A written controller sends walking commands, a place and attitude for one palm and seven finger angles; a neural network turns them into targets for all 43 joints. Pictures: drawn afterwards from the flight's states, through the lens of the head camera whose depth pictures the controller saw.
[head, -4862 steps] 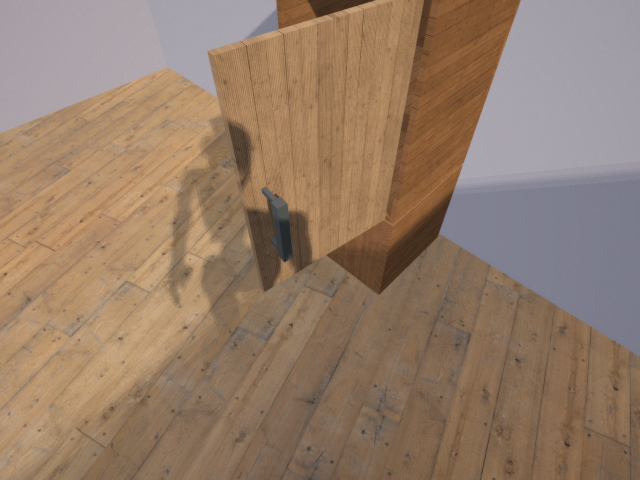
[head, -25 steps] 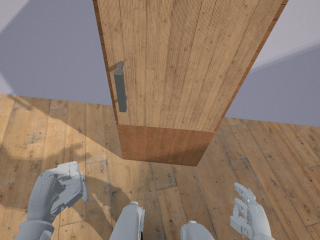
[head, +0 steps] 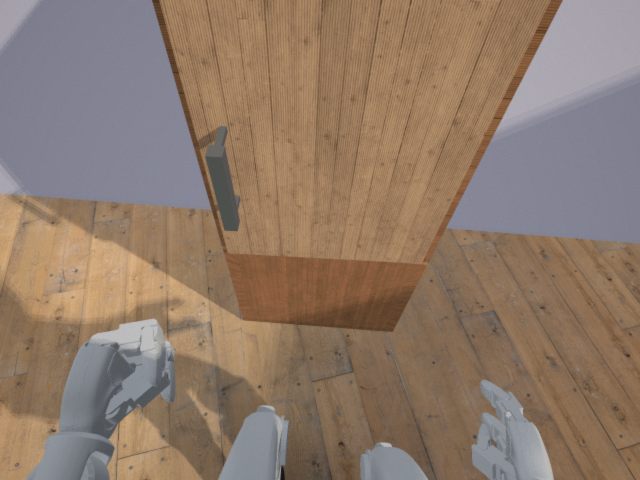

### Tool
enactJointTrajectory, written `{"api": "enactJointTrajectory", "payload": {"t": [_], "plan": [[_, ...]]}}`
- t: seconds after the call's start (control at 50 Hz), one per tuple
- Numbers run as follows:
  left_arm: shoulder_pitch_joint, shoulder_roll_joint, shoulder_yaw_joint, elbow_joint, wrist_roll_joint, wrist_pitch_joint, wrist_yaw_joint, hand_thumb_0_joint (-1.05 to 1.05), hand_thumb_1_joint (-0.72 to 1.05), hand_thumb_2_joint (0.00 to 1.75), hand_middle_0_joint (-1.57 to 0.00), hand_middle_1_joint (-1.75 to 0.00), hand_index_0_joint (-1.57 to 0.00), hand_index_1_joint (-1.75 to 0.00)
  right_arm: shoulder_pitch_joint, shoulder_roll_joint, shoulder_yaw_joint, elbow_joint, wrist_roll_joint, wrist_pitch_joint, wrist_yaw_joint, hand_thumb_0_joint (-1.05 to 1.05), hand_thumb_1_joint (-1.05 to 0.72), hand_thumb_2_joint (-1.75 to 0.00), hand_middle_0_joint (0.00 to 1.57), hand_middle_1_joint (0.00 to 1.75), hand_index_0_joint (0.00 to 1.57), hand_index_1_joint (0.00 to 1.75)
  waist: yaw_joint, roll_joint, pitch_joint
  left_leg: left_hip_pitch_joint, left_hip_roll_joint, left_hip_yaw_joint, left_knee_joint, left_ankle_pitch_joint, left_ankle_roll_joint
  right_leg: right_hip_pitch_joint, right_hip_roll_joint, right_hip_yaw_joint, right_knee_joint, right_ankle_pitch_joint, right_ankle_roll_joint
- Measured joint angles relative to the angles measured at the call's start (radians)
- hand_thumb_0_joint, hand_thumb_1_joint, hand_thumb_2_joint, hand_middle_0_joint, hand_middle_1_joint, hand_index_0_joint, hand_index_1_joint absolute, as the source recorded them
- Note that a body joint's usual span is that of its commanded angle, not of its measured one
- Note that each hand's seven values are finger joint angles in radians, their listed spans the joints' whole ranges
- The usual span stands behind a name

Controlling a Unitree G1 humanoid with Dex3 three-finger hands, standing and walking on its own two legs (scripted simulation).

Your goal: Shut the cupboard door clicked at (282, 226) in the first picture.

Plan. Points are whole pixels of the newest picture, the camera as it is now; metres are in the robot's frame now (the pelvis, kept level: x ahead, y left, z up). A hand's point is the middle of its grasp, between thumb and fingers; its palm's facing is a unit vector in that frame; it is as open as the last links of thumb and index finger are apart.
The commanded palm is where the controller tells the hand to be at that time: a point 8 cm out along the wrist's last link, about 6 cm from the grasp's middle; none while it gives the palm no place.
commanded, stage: raise the hand and make a fist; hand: left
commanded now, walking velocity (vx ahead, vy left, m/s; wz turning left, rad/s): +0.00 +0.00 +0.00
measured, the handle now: (227, 181) +0.52 +0.19 +0.03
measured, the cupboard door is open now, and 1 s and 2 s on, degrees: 2 2 2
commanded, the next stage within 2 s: bring the fist close to the handle in 0.12 s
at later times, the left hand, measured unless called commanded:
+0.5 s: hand (190, 340) +0.26 +0.17 +0.04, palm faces -0.02 -1.00 -0.01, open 3.1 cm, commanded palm +0.26 +0.22 +0.05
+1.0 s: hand (234, 268) +0.37 +0.14 +0.03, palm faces -0.01 -1.00 -0.02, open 3.1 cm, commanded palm +0.35 +0.19 +0.04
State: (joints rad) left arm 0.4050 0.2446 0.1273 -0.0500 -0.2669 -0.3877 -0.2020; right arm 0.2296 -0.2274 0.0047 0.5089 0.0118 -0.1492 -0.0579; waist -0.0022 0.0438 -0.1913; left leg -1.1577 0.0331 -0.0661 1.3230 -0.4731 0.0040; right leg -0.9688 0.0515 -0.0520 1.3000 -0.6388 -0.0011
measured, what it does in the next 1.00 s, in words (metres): stands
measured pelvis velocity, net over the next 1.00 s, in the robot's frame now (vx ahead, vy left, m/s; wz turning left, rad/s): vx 0.00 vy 0.00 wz -0.01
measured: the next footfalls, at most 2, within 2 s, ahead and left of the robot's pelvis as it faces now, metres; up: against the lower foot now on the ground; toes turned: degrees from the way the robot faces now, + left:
none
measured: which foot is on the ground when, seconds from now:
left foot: down 0.00-1.00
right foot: down 0.00-1.00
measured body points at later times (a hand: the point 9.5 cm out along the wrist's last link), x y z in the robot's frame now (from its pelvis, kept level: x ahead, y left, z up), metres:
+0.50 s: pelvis +0.00 +0.00 +0.00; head +0.07 +0.02 +0.44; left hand +0.26 +0.23 +0.05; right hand +0.19 -0.23 -0.08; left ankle +0.08 +0.11 -0.61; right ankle +0.00 -0.13 -0.61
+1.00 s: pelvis +0.00 +0.00 +0.00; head +0.09 +0.02 +0.44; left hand +0.36 +0.20 +0.04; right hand +0.14 -0.25 -0.10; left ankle +0.08 +0.11 -0.61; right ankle +0.00 -0.13 -0.61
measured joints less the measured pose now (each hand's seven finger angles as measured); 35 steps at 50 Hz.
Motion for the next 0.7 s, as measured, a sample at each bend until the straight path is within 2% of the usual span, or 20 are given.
{"api": "enactJointTrajectory", "payload": {"t": [0.3, 0.38, 0.48, 0.6, 0.7], "plan": [[-0.019, -0.004, -0.007, 0.026, 0.002, -0.022, 0.000, 0.02, 0.90, 0.90, -1.30, -1.50, -1.30, -1.50, -0.009, 0.001, 0.006, -0.010, -0.001, 0.016, -0.003, 0.01, -0.91, -0.90, 0.21, 0.30, 0.21, 0.30, 0.004, 0.002, -0.002, -0.001, -0.001, 0.001, 0.000, -0.002, -0.001, -0.002, -0.001, 0.001, 0.003, -0.004, -0.001], [-0.088, -0.006, -0.017, 0.073, 0.010, -0.027, 0.005, 0.02, 0.90, 0.90, -1.30, -1.50, -1.30, -1.50, -0.013, -0.006, 0.014, -0.004, -0.004, 0.012, -0.004, 0.01, -0.91, -0.90, 0.21, 0.30, 0.21, 0.30, 0.005, 0.003, -0.001, -0.018, -0.004, -0.003, 0.011, -0.001, 0.000, -0.017, -0.003, -0.004, 0.014, -0.006, 0.000], [-0.192, -0.013, -0.038, 0.119, 0.030, 0.000, 0.022, 0.02, 0.90, 0.90, -1.30, -1.50, -1.30, -1.50, -0.021, -0.006, 0.018, 0.008, -0.004, 0.016, -0.001, 0.01, -0.91, -0.90, 0.21, 0.30, 0.21, 0.30, -0.003, 0.002, 0.003, -0.031, -0.005, -0.003, 0.018, 0.000, 0.001, -0.029, -0.004, -0.004, 0.022, -0.005, 0.001], [-0.279, -0.024, -0.054, 0.174, 0.060, 0.032, 0.070, 0.02, 0.90, 0.90, -1.30, -1.50, -1.30, -1.50, -0.010, 0.000, 0.021, 0.014, -0.006, 0.037, 0.013, 0.01, -0.91, -0.90, 0.21, 0.30, 0.21, 0.30, -0.021, 0.001, 0.004, -0.015, -0.003, 0.008, -0.008, 0.009, 0.004, -0.019, -0.005, 0.008, -0.002, 0.008, 0.004], [-0.354, -0.032, -0.053, 0.264, 0.083, 0.022, 0.103, 0.02, 0.90, 0.90, -1.30, -1.50, -1.30, -1.50, 0.006, -0.002, 0.023, 0.025, -0.012, 0.055, 0.021, 0.01, -0.91, -0.90, 0.21, 0.30, 0.21, 0.30, -0.029, -0.004, 0.002, -0.007, -0.003, 0.017, -0.028, 0.016, 0.006, -0.016, -0.006, 0.016, -0.017, 0.015, 0.007]]}}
